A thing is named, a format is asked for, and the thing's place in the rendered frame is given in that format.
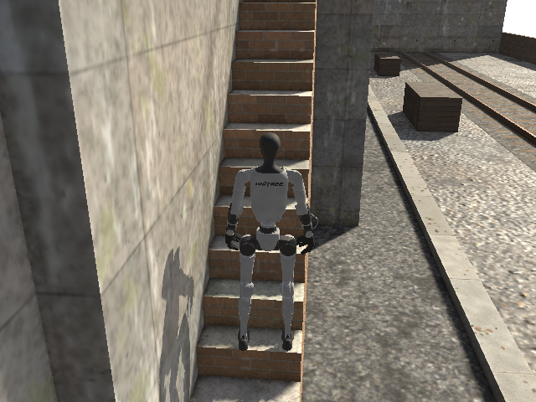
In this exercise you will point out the stairs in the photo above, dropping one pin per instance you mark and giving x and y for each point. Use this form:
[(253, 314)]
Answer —
[(273, 79)]

